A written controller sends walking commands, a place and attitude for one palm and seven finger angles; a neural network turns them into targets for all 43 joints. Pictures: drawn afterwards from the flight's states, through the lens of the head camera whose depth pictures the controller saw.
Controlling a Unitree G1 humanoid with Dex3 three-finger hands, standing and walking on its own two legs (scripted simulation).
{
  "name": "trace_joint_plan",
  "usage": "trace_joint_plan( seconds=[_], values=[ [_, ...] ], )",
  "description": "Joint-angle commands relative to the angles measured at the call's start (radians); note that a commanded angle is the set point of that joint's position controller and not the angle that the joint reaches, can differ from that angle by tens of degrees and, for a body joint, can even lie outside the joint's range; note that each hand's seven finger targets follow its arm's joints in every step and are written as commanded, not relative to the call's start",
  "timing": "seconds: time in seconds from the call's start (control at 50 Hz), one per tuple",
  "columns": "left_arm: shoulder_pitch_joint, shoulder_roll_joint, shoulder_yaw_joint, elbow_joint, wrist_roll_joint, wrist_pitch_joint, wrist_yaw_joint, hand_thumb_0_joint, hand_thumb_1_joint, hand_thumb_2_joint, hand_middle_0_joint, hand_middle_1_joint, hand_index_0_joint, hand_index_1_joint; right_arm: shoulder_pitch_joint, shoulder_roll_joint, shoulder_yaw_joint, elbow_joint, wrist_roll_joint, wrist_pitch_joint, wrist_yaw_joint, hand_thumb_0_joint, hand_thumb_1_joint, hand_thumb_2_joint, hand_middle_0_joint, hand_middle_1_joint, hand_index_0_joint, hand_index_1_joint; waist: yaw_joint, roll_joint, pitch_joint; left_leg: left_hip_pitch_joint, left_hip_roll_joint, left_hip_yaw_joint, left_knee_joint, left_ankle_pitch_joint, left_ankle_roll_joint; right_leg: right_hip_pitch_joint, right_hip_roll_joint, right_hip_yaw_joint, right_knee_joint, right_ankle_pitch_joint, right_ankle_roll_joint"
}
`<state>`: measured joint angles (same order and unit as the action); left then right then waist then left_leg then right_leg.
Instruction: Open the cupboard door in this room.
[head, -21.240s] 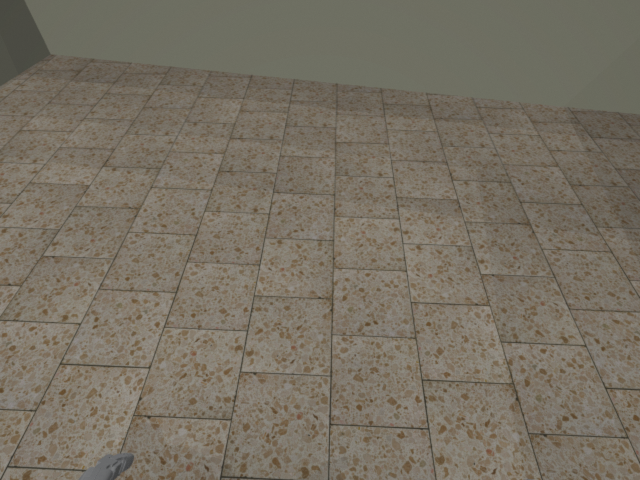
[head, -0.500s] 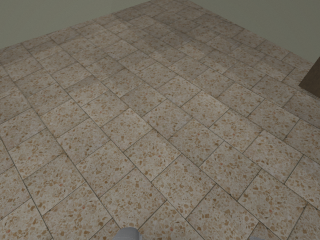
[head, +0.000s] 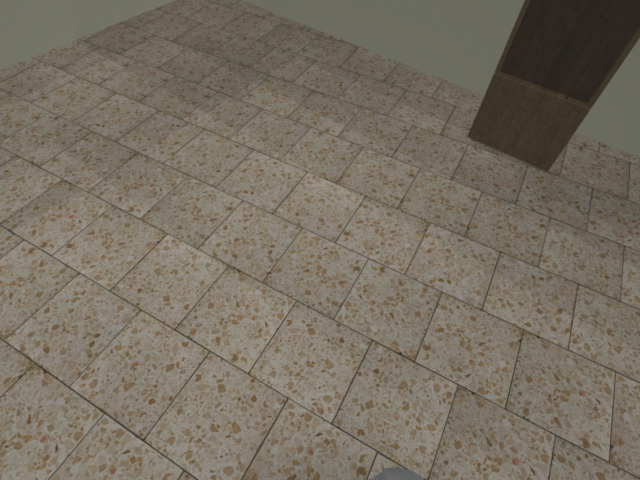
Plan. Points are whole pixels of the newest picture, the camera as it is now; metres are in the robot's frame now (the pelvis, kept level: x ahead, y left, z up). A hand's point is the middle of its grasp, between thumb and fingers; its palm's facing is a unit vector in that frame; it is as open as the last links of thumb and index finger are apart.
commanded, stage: turn or walk to find it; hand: left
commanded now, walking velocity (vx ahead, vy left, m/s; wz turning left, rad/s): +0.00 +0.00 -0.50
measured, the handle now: out of the picture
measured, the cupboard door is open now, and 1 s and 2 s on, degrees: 0 0 0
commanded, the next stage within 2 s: stand and wait in 1.78 s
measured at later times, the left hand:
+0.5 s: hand out of the picture +0.10 +0.13 -0.15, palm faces -0.16 -0.96 -0.23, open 7.3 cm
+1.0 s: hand (252, 312) +0.40 +0.14 -0.17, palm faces -0.41 -0.89 -0.20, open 7.4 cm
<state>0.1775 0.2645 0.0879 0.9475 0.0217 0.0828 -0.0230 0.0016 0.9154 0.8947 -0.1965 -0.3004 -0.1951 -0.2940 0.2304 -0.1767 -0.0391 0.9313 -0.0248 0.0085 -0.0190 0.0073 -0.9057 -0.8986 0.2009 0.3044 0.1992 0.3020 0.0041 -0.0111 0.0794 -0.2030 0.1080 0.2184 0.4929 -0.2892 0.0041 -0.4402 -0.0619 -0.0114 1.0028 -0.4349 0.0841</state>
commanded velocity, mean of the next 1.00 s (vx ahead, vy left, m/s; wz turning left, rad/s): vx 0.31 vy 0.00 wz -0.43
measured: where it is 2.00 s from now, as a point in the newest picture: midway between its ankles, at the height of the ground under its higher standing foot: (392, 342)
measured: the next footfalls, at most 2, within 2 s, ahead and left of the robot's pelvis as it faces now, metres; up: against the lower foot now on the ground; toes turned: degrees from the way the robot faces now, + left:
right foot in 0.12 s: +0.02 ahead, -0.14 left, +0.00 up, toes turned -10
left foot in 0.72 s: +0.26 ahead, +0.06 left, +0.00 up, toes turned -13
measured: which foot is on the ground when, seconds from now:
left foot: down 0.00-0.12, up 0.14-0.70, down 0.72-1.00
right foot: up 0.00-0.10, down 0.12-0.72, up 0.74-1.00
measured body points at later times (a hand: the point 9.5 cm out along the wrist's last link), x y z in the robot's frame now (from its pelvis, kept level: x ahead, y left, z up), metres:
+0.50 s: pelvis +0.05 -0.06 +0.01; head +0.07 -0.08 +0.45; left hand +0.11 +0.18 -0.13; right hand +0.07 -0.33 -0.14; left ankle +0.11 +0.10 -0.67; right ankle -0.02 -0.14 -0.74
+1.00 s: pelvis +0.24 -0.01 +0.01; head +0.27 +0.00 +0.45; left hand +0.42 +0.19 -0.15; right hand +0.13 -0.24 -0.13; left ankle +0.23 +0.07 -0.74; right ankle +0.18 -0.17 -0.62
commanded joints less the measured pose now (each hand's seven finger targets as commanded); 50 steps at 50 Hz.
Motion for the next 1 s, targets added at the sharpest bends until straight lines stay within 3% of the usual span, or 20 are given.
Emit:
trace_joint_plan(
  seconds=[0.0,0.06,0.08,0.1,0.12,0.14,0.16,0.18,0.26,0.5,0.62,0.66,0.68,0.7,0.72,0.76,0.8,0.84,0.88,0.98],
  values=[
    [-0.07,0.016,-0.011,-0.1,-0.005,-0.04,-0.003,0.0,0.9,0.9,-0.2,-0.3,-0.2,-0.3,0.049,-0.226,-0.074,-0.027,-0.003,-0.012,-0.002,0.0,-0.9,-0.9,0.2,0.3,0.2,0.3,-0.048,0.223,-0.11,0.15,0.256,-0.144,-0.07,0.51,0.131,0.013,0.018,-0.077,-0.216,-0.036,-0.025],
    [-0.01,0.04,-0.005,-0.082,-0.004,-0.055,0.002,0.0,0.9,0.9,-0.2,-0.3,-0.2,-0.3,0.047,-0.225,-0.075,-0.02,0.0,-0.008,0.004,0.0,-0.9,-0.9,0.2,0.3,0.2,0.3,-0.009,0.188,-0.127,0.055,0.23,-0.084,0.047,0.462,0.06,0.202,0.04,-0.103,-0.477,0.163,-0.055],
    [0.078,0.09,0.005,-0.058,-0.001,-0.068,0.007,0.0,0.9,0.9,-0.2,-0.3,-0.2,-0.3,0.038,-0.208,-0.071,-0.026,0.008,-0.007,0.007,0.0,-0.9,-0.9,0.2,0.3,0.2,0.3,0.039,0.078,-0.173,-0.028,0.196,-0.032,0.197,0.336,-0.002,0.36,-0.02,-0.03,-0.613,0.334,-0.077],
    [0.133,0.216,0.026,-0.041,0.01,-0.082,0.024,0.0,0.9,0.9,-0.2,-0.3,-0.2,-0.3,0.021,-0.118,-0.048,-0.066,0.013,-0.001,0.011,0.0,-0.9,-0.9,0.2,0.3,0.2,0.3,0.067,-0.275,-0.165,-0.333,0.06,0.005,0.423,-0.236,-0.068,0.52,-0.279,0.319,-0.666,0.643,-0.167],
    [0.179,0.24,0.029,-0.022,-0.011,-0.074,0.032,0.0,0.9,0.9,-0.2,-0.3,-0.2,-0.3,-0.059,-0.121,-0.037,-0.1,0.01,0.014,0.002,0.0,-0.9,-0.9,0.2,0.3,0.2,0.3,0.099,-0.28,-0.166,-0.391,0.008,-0.114,0.564,-0.387,-0.071,0.467,-0.355,0.39,-0.638,0.837,-0.254],
    [0.161,0.213,0.03,-0.027,-0.013,-0.069,0.04,0.0,0.9,0.9,-0.2,-0.3,-0.2,-0.3,-0.048,-0.132,-0.04,-0.096,0.01,0.027,-0.002,0.0,-0.9,-0.9,0.2,0.3,0.2,0.3,0.079,-0.209,-0.151,-0.409,0.025,-0.178,0.644,-0.322,-0.065,0.44,-0.334,0.342,-0.662,0.65,-0.278],
    [0.108,0.192,0.033,-0.043,-0.012,-0.067,0.043,0.0,0.9,0.9,-0.2,-0.3,-0.2,-0.3,-0.056,-0.132,-0.038,-0.087,0.004,0.03,0.0,0.0,-0.9,-0.9,0.2,0.3,0.2,0.3,0.07,-0.257,-0.116,-0.46,0.03,-0.202,0.673,-0.271,-0.065,0.42,-0.287,0.362,-0.705,0.436,-0.265],
    [0.071,0.166,0.025,-0.051,-0.013,-0.071,0.041,0.0,0.9,0.9,-0.2,-0.3,-0.2,-0.3,-0.065,-0.153,-0.043,-0.075,-0.002,0.025,0.007,0.0,-0.9,-0.9,0.2,0.3,0.2,0.3,0.056,-0.197,-0.082,-0.478,0.033,-0.209,0.692,-0.193,-0.071,0.411,-0.247,0.345,-0.722,0.306,-0.252],
    [0.061,0.125,0.005,-0.045,-0.012,-0.112,0.028,0.0,0.9,0.9,-0.2,-0.3,-0.2,-0.3,-0.016,-0.155,-0.05,-0.037,-0.011,0.007,0.03,0.0,-0.9,-0.9,0.2,0.3,0.2,0.3,0.016,-0.116,-0.1,-0.435,0.027,-0.189,0.643,-0.016,-0.091,0.41,-0.158,0.235,-0.731,0.326,-0.213],
    [0.194,0.11,-0.001,0.015,-0.001,-0.148,0.025,0.0,0.9,0.9,-0.2,-0.3,-0.2,-0.3,-0.203,-0.15,-0.043,-0.117,-0.004,-0.022,0.041,0.0,-0.9,-0.9,0.2,0.3,0.2,0.3,0.048,-0.104,0.022,-0.518,0.02,-0.212,0.436,0.046,-0.098,0.397,-0.167,0.372,-0.805,0.196,-0.284],
    [0.184,0.124,0.002,0.033,0.002,-0.14,0.03,0.0,0.9,0.9,-0.2,-0.3,-0.2,-0.3,-0.214,-0.129,-0.029,-0.135,0.008,-0.053,0.038,0.0,-0.9,-0.9,0.2,0.3,0.2,0.3,0.038,-0.129,-0.033,-0.245,-0.047,-0.171,0.138,0.001,-0.066,0.355,-0.136,0.344,-0.689,0.402,-0.256],
    [0.133,0.116,0.006,0.028,-0.005,-0.139,0.03,0.0,0.9,0.9,-0.2,-0.3,-0.2,-0.3,-0.039,-0.164,-0.038,-0.077,0.007,-0.069,0.022,0.0,-0.9,-0.9,0.2,0.3,0.2,0.3,-0.049,-0.064,-0.102,0.083,-0.06,-0.165,-0.034,0.11,-0.057,0.203,-0.062,0.279,-0.517,0.446,-0.203],
    [0.146,0.075,0.0,0.02,-0.013,-0.139,0.023,0.0,0.9,0.9,-0.2,-0.3,-0.2,-0.3,0.104,-0.244,-0.055,-0.032,0.002,-0.077,0.008,0.0,-0.9,-0.9,0.2,0.3,0.2,0.3,-0.1,0.092,-0.211,0.358,0.055,-0.27,-0.07,0.089,-0.029,0.06,0.022,0.209,-0.306,0.361,-0.163],
    [0.179,0.022,-0.013,0.008,-0.024,-0.14,0.01,0.0,0.9,0.9,-0.2,-0.3,-0.2,-0.3,0.232,-0.348,-0.08,0.0,-0.01,-0.082,0.005,0.0,-0.9,-0.9,0.2,0.3,0.2,0.3,-0.129,0.363,-0.304,0.544,0.363,-0.61,-0.132,0.052,0.062,-0.178,0.124,0.048,0.009,-0.116,-0.106],
    [0.163,0.036,-0.013,0.002,-0.013,-0.139,0.014,0.0,0.9,0.9,-0.2,-0.3,-0.2,-0.3,0.237,-0.348,-0.072,0.0,-0.002,-0.065,0.007,0.0,-0.9,-0.9,0.2,0.3,0.2,0.3,-0.127,0.311,-0.264,0.444,0.426,-0.687,-0.207,-0.058,0.108,-0.22,0.084,0.085,0.15,-0.16,-0.109],
    [0.099,0.05,-0.004,0.015,0.0,-0.124,0.004,0.0,0.9,0.9,-0.2,-0.3,-0.2,-0.3,0.099,-0.238,-0.051,-0.03,-0.001,-0.064,0.005,0.0,-0.9,-0.9,0.2,0.3,0.2,0.3,-0.08,0.207,-0.08,0.177,0.351,-0.579,-0.294,-0.222,0.089,-0.227,-0.001,0.074,0.269,-0.007,-0.102],
    [0.089,0.016,-0.003,0.026,0.01,-0.113,-0.013,0.0,0.9,0.9,-0.2,-0.3,-0.2,-0.3,0.06,-0.162,-0.027,-0.023,-0.003,-0.076,0.008,0.0,-0.9,-0.9,0.2,0.3,0.2,0.3,-0.028,0.125,0.02,0.033,0.264,-0.393,-0.312,-0.079,0.048,-0.179,-0.031,0.044,0.247,0.104,-0.094],
    [0.136,-0.019,-0.007,0.045,0.008,-0.098,-0.012,0.0,0.9,0.9,-0.2,-0.3,-0.2,-0.3,0.076,-0.131,-0.022,0.0,0.003,-0.092,0.002,0.0,-0.9,-0.9,0.2,0.3,0.2,0.3,0.003,0.117,-0.001,0.038,0.209,-0.256,-0.291,0.12,-0.009,-0.159,-0.023,0.033,0.253,0.198,-0.082],
    [0.144,-0.031,-0.005,0.047,0.01,-0.084,-0.009,0.0,0.9,0.9,-0.2,-0.3,-0.2,-0.3,0.11,-0.115,-0.022,0.018,0.008,-0.1,-0.002,0.0,-0.9,-0.9,0.2,0.3,0.2,0.3,0.014,0.128,-0.019,0.069,0.191,-0.173,-0.279,0.254,-0.024,-0.195,-0.018,0.031,0.277,0.253,-0.072],
    [0.04,-0.047,-0.009,0.011,0.012,-0.071,-0.007,0.0,0.9,0.9,-0.2,-0.3,-0.2,-0.3,0.207,-0.075,-0.013,0.076,0.007,-0.107,-0.009,0.0,-0.9,-0.9,0.2,0.3,0.2,0.3,0.007,0.128,0.022,0.126,0.183,-0.101,-0.262,0.489,-0.026,-0.32,-0.02,0.012,0.271,0.314,-0.062]
  ],
)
